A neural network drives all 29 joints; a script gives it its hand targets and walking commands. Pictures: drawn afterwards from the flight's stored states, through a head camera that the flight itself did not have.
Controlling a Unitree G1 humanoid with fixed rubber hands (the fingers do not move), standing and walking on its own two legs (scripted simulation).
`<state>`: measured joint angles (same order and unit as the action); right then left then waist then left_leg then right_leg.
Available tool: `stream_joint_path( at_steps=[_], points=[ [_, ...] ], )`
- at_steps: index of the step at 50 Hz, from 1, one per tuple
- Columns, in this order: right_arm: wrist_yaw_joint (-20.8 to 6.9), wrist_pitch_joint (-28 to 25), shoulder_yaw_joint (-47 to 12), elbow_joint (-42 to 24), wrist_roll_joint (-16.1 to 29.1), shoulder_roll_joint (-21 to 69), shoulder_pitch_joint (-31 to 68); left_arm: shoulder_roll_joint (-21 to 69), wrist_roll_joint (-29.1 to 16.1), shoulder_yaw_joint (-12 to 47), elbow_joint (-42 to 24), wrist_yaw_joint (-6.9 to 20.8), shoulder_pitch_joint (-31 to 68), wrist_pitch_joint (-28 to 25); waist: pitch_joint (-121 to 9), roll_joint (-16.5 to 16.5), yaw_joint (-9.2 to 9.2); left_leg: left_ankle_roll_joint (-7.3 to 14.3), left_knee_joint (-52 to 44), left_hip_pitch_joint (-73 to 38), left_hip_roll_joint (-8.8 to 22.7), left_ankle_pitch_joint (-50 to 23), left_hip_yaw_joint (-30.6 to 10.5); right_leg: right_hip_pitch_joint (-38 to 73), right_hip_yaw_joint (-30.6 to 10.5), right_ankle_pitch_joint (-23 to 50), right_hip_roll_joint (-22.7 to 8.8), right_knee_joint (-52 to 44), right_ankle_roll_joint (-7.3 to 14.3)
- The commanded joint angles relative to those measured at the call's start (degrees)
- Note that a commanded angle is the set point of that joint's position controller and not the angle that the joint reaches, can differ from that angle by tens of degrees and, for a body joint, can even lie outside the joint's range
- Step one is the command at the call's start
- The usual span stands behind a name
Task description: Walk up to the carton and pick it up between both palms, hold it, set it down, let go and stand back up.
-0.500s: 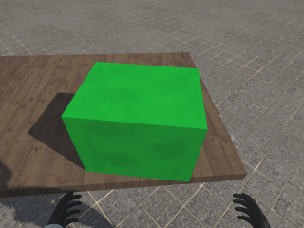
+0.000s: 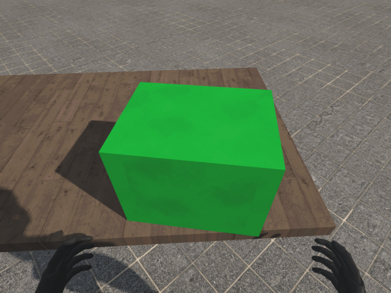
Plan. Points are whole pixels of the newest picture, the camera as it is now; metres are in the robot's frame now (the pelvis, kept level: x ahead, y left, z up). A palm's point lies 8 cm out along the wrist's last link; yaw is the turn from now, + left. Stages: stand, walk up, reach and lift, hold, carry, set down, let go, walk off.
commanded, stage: reach and lift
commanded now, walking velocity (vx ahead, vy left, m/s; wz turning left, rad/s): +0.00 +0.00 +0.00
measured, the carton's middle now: (197, 157) +0.40 +0.02 +0.08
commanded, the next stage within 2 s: none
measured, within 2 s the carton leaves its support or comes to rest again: neither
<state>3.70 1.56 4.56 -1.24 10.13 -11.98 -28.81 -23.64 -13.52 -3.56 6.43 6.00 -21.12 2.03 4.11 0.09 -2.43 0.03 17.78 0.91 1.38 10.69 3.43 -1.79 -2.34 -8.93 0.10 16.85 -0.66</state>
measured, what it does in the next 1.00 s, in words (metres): stands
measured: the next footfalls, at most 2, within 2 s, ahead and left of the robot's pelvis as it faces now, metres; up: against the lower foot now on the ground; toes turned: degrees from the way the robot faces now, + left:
none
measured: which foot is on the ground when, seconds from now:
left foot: down 0.00-1.00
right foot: down 0.00-1.00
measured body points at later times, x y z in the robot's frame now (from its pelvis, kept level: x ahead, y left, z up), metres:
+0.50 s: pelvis +0.01 +0.01 +0.00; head +0.01 +0.02 +0.45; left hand +0.18 +0.29 +0.06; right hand +0.19 -0.20 +0.06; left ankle +0.00 +0.12 -0.75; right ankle +0.01 -0.13 -0.75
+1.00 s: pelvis +0.02 +0.00 +0.00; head +0.03 +0.01 +0.45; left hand +0.26 +0.29 +0.12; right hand +0.24 -0.22 +0.10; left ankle +0.00 +0.12 -0.75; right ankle +0.01 -0.13 -0.75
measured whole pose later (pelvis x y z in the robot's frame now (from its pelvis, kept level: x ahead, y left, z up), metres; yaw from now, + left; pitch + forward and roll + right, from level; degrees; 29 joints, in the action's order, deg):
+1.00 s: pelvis +0.02 +0.00 +0.00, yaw +1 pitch -4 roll -1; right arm 10.2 24.1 5.6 -29.3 19.7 -16.9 -21.7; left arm -29.3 -20.2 -12.3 -13.9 8.7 -9.3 20.1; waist 5.4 0.3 -1.9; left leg 0.0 17.5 1.8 1.3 11.4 2.1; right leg -1.0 -2.5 -8.9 0.3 14.1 -0.7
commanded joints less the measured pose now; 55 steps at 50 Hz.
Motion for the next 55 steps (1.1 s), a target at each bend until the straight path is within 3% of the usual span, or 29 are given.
stream_joint_path(
  at_steps=[1, 3, 6, 9, 11, 17, 21, 22, 23, 25, 27, 30, 35, 36, 39, 43, 48, 52, 55],
  points=[
    [2.20, 1.57, -0.17, -11.98, 1.40, -1.76, -2.60, -11.12, -2.05, -4.94, -9.10, 1.04, 1.34, -1.47, 1.97, 2.68, -0.52, 0.69, -4.07, 7.90, -0.39, -0.77, 1.00, 2.99, -1.59, -0.79, -0.55, -2.94, 2.20],
    [3.21, 2.59, -0.69, -14.39, 1.77, -1.08, -3.56, -11.60, -2.97, -5.41, -10.68, 1.22, 0.74, -1.00, 2.67, 3.67, -1.03, 0.16, -3.32, 6.46, -0.35, -1.53, 0.56, 1.20, -1.87, -1.65, -0.99, -3.39, 2.52],
    [4.54, 3.02, -1.50, -20.17, 1.28, -0.43, -6.16, -12.69, -4.78, -5.83, -11.95, 1.98, -1.66, -1.56, 1.29, 0.64, -0.85, 0.38, -2.11, 4.84, -0.55, -2.91, 0.06, -0.27, -1.74, 0.50, -1.85, -3.70, 1.66],
    [5.44, 3.01, -1.95, -21.31, 2.28, -0.16, -7.61, -14.55, -5.59, -6.96, -15.20, 2.39, -1.59, -3.00, 1.33, 2.35, -1.39, -0.30, -1.33, 4.58, -0.32, -5.39, -0.56, 0.23, -2.06, 1.42, -1.62, -3.47, 2.33],
    [6.00, 2.77, -1.84, -22.33, 1.52, 0.06, -8.94, -14.25, -7.40, -6.06, -14.30, 2.82, -3.63, -4.03, 2.22, 0.53, -0.34, -0.34, -0.77, 4.37, -0.11, -5.74, -1.30, -0.31, -1.77, 2.50, -1.79, -3.64, 2.14],
    [6.56, 3.59, -2.57, -27.37, 3.78, 0.32, -10.19, -15.81, -8.74, -6.14, -19.86, 2.63, -3.55, -5.80, 1.26, 4.55, -0.99, -0.43, -0.70, 5.19, 0.70, -6.27, -2.97, 0.81, -2.23, 1.20, -2.21, -3.09, 3.46],
    [6.15, 5.73, -0.81, -29.47, 4.19, -2.37, -7.68, -14.82, -9.13, -5.76, -20.28, 2.13, -3.09, -3.14, 2.01, 3.42, -0.74, -0.48, -1.87, 7.84, 1.80, -4.99, -4.15, 3.05, -1.42, -0.28, -1.00, -2.88, 3.95],
    [6.13, 6.77, -0.42, -29.46, 4.38, -2.84, -6.14, -15.19, -8.70, -6.33, -20.48, 1.85, -1.26, -2.22, 2.41, 4.44, -1.43, -0.34, -2.73, 9.51, 2.07, -3.68, -4.14, 4.53, -1.65, -1.01, -0.91, -2.56, 4.17],
    [5.95, 7.81, 0.39, -29.83, 4.53, -3.98, -4.59, -15.02, -8.65, -6.08, -21.22, 1.65, -0.37, -1.13, 2.55, 5.10, -0.66, -0.43, -3.12, 10.71, 2.33, -3.32, -4.28, 5.51, -1.36, -0.33, -0.53, -2.07, 4.24],
    [6.03, 9.68, 1.42, -31.11, 4.54, -4.98, -3.80, -15.21, -9.00, -6.65, -22.55, 1.48, 0.46, 0.66, 1.42, 3.38, -0.40, 0.26, -3.90, 11.20, 2.61, -1.50, -4.25, 6.43, -1.53, -0.81, -0.24, -1.80, 3.88],
    [5.96, 11.24, 1.31, -31.55, 5.85, -4.70, -3.06, -15.31, -8.34, -7.70, -25.46, 1.02, 2.46, 2.16, -0.54, 5.06, -1.11, 0.14, -3.60, 10.80, 2.36, -3.83, -3.69, 6.17, -2.01, 0.59, -0.63, -1.49, 4.12],
    [6.05, 13.80, 2.26, -30.48, 7.44, -5.60, -2.81, -15.51, -7.50, -8.95, -26.59, 0.98, 3.08, 5.32, 0.07, 5.40, -0.41, -0.93, -1.87, 6.39, 1.39, -10.20, -3.38, 3.95, -2.58, 2.83, -1.20, -2.90, 4.43],
    [6.30, 18.03, 3.97, -32.45, 7.97, -7.01, 2.81, -13.86, -8.06, -8.87, -26.64, 1.33, 8.22, 11.43, 0.95, 5.05, 0.05, -1.07, -2.44, 4.86, 1.18, -8.70, -3.06, 1.31, -2.62, -0.14, -1.31, -4.26, 4.58],
    [6.29, 18.84, 3.37, -32.74, 8.17, -7.29, 2.58, -13.70, -7.65, -9.58, -26.74, 1.63, 8.73, 12.31, 0.81, 3.37, 0.21, -0.89, -2.24, 3.95, 1.05, -9.54, -3.11, 1.04, -2.63, 0.17, -1.07, -4.49, 4.35],
    [6.53, 19.38, 3.31, -35.41, 8.53, -8.82, 4.57, -13.85, -7.10, -10.93, -26.85, 2.22, 10.38, 13.87, -1.56, 1.90, -0.15, -0.96, -1.56, 2.19, 0.78, -11.44, -2.85, 0.53, -2.44, 1.71, -0.72, -4.72, 4.00],
    [6.31, 19.82, 2.89, -34.53, 9.25, -8.96, 5.35, -14.63, -6.22, -13.10, -28.56, 1.82, 13.66, 14.49, -3.12, 3.35, 0.12, -1.12, -1.08, 0.58, 0.33, -14.09, -2.65, -0.02, -2.39, 4.37, -0.83, -4.35, 3.77],
    [6.70, 21.25, 3.73, -36.02, 9.29, -11.13, 10.35, -14.76, -6.77, -13.12, -25.73, 2.90, 17.68, 17.72, -4.08, 0.10, 0.69, -0.61, -1.02, -0.59, 0.34, -13.61, -2.62, -0.41, -2.27, 5.06, -0.55, -5.01, 3.41],
    [6.95, 22.53, 3.69, -34.01, 9.92, -10.79, 13.39, -15.15, -6.63, -13.82, -23.97, 2.79, 22.97, 19.20, -4.07, 0.48, 1.60, -0.09, -1.28, -0.48, -0.30, -11.34, -2.03, -1.99, -2.62, 5.09, -0.90, -4.98, 2.75],
    [7.27, 23.35, 3.26, -33.12, 10.69, -11.16, 14.03, -15.04, -5.95, -14.59, -24.66, 3.00, 24.26, 20.37, -5.89, 1.30, 1.51, -0.24, -1.05, -1.36, -0.37, -13.87, -2.03, 0.22, -2.44, 7.64, -0.53, -4.41, 2.73]
  ],
)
